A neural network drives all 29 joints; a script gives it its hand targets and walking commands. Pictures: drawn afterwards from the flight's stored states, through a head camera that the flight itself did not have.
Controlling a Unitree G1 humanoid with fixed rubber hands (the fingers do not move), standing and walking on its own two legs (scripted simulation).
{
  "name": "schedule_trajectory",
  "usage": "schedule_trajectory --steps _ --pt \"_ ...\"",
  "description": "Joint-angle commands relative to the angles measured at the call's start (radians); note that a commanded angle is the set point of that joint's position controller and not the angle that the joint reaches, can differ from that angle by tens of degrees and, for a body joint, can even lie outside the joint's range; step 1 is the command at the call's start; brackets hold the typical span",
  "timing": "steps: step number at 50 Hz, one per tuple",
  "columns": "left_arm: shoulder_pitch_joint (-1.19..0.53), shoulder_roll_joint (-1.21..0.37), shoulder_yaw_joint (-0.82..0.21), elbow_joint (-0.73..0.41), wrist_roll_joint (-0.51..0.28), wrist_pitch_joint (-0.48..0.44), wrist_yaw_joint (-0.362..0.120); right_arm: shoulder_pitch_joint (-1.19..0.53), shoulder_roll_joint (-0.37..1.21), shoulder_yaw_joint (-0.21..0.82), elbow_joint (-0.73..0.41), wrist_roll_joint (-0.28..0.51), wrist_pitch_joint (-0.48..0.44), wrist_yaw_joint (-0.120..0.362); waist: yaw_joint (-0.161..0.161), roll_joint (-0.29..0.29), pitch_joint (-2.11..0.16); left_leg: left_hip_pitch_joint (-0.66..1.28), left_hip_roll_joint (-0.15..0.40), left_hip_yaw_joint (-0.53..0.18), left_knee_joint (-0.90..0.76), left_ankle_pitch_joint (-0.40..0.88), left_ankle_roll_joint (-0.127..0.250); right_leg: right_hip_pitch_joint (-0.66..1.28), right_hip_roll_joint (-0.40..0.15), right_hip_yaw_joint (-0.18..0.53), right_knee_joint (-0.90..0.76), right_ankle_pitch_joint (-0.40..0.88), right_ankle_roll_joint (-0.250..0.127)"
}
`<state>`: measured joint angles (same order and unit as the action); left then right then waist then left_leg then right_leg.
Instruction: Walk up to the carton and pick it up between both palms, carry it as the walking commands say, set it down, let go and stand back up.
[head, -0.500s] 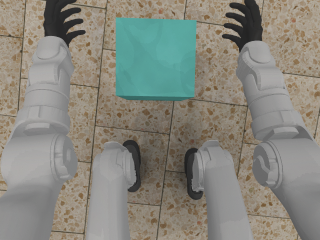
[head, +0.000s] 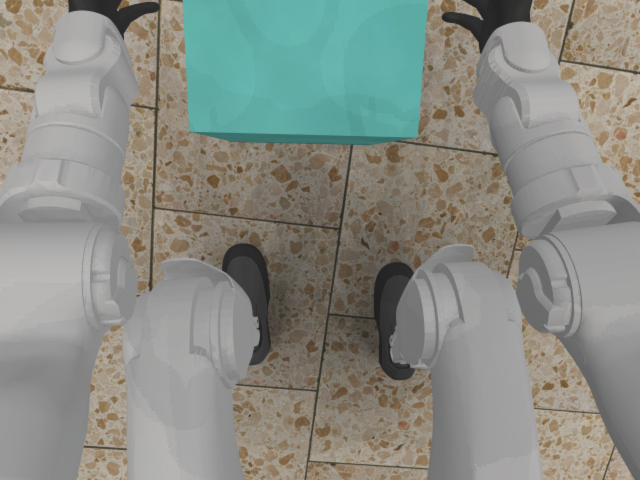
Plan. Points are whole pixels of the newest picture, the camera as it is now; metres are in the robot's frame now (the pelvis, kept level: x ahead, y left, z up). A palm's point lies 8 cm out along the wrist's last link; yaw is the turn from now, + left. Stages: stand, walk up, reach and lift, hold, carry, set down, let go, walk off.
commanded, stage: reach and lift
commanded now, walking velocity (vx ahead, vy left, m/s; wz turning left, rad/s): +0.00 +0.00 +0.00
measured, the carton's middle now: (304, 52) +0.53 +0.04 -0.27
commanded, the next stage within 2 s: none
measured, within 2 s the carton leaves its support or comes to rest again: leaves its support in 1.62 s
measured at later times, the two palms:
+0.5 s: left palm (112, 23) +0.54 +0.22 -0.19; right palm (483, 33) +0.54 -0.14 -0.20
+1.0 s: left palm (153, 22) +0.54 +0.19 -0.20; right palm (456, 33) +0.54 -0.12 -0.20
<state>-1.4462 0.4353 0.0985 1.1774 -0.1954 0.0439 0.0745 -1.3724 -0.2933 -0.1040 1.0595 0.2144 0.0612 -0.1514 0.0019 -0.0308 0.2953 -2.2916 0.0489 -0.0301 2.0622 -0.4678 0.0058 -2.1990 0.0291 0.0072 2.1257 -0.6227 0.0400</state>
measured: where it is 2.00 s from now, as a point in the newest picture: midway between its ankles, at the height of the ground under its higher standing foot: (323, 331)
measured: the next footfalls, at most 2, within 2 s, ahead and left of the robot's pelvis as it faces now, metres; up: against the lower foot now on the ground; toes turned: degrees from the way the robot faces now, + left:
none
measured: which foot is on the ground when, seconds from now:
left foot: down 0.00-1.00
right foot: down 0.00-1.00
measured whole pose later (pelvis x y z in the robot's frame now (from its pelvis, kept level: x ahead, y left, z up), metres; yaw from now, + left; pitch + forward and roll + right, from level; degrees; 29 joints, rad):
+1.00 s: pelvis -0.01 +0.00 -0.02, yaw +0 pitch +36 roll -2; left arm -1.55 0.38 0.01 1.24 -0.22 0.00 0.11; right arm -1.48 -0.24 -0.04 1.12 0.25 0.02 -0.19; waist 0.01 -0.04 0.41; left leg -2.29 0.05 -0.04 2.12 -0.47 0.00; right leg -2.20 0.04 0.01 2.19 -0.62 0.04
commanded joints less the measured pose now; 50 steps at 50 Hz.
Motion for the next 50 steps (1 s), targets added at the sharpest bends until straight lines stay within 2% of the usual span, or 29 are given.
schedule_trajectory --steps 1,4,10,14,23,36,41,45,50 --pt "-0.279 0.137 -0.007 -0.066 -0.018 -0.03 -0.002 -0.251 -0.116 0.012 -0.07 0.018 -0.027 0.0 0.014 0.074 -1.179 0.834 -0.036 0.016 -0.055 0.314 -0.019 0.368 0.022 -0.057 -0.166 0.264 0.014" --pt "-0.304 0.148 -0.019 -0.05 -0.034 -0.04 -0.004 -0.278 -0.121 0.028 -0.056 0.032 -0.034 -0.002 0.015 0.071 -1.164 0.818 -0.031 0.017 -0.027 0.314 -0.02 0.376 0.019 -0.053 -0.141 0.268 0.014" --pt "-0.324 0.174 -0.03 -0.084 -0.061 -0.044 0.003 -0.304 -0.135 0.052 -0.098 0.054 -0.035 -0.017 0.019 0.068 -1.279 0.867 -0.029 0.033 0.009 0.348 -0.021 0.465 0.019 -0.06 -0.115 0.307 0.018" --pt "-0.319 0.176 -0.031 -0.081 -0.064 -0.041 0.003 -0.299 -0.121 0.064 -0.095 0.062 -0.027 -0.019 0.027 0.063 -1.251 0.839 -0.027 0.039 0.011 0.328 -0.018 0.467 0.02 -0.059 -0.112 0.297 0.019" --pt "-0.306 0.139 -0.031 0.0 -0.054 -0.045 -0.007 -0.294 -0.099 0.048 -0.029 0.036 -0.028 -0.009 0.025 0.052 -1.089 0.73 -0.024 0.034 -0.012 0.273 -0.02 0.391 0.023 -0.052 -0.127 0.251 0.018" --pt "-0.353 0.078 -0.064 -0.011 -0.044 -0.054 0.012 -0.33 -0.044 0.041 -0.022 0.02 -0.045 -0.017 0.021 0.059 -1.126 0.762 -0.04 0.031 -0.03 0.28 -0.027 0.4 0.04 -0.054 -0.135 0.26 0.016" --pt "-0.371 0.04 -0.073 -0.032 -0.031 -0.056 0.025 -0.343 -0.012 0.044 -0.035 0.015 -0.052 -0.025 0.021 0.069 -1.146 0.801 -0.051 0.029 -0.034 0.292 -0.029 0.406 0.05 -0.056 -0.136 0.268 0.016" --pt "-0.381 -0.001 -0.079 -0.045 -0.018 -0.058 0.029 -0.363 0.041 0.072 -0.043 0.028 -0.054 -0.02 0.04 0.063 -1.142 0.811 -0.058 0.03 -0.04 0.293 -0.026 0.412 0.058 -0.056 -0.137 0.269 0.018" --pt "-0.402 -0.108 -0.119 -0.053 -0.03 -0.058 0.009 -0.394 0.13 0.102 -0.049 0.033 -0.056 -0.001 0.03 0.066 -1.124 0.804 -0.065 0.029 -0.043 0.292 -0.025 0.41 0.067 -0.054 -0.139 0.277 0.013"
